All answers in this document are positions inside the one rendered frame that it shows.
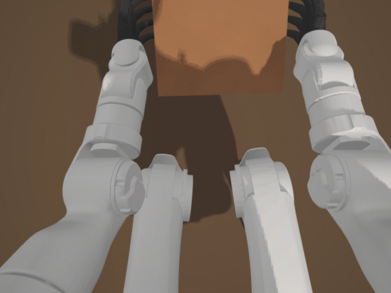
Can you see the carton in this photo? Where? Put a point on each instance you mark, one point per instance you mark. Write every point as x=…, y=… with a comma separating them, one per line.
x=220, y=47

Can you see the robot left shin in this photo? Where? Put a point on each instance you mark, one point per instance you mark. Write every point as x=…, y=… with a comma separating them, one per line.
x=158, y=159

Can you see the robot right hand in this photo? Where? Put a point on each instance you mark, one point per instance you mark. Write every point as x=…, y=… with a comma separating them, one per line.
x=313, y=18

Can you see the robot left hand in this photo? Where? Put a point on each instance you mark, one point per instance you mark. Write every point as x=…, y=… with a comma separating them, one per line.
x=127, y=27

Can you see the left robot thigh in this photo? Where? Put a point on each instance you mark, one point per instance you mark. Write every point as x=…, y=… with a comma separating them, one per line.
x=153, y=262

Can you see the robot right forearm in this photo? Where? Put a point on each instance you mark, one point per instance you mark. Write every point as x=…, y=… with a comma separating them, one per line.
x=332, y=99

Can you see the left robot upper arm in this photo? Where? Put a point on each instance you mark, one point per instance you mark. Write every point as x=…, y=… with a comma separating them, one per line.
x=68, y=256

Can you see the robot left forearm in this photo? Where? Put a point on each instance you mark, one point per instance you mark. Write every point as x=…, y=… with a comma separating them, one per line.
x=120, y=110

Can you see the right robot upper arm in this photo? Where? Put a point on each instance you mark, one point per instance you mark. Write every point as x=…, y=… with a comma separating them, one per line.
x=355, y=187

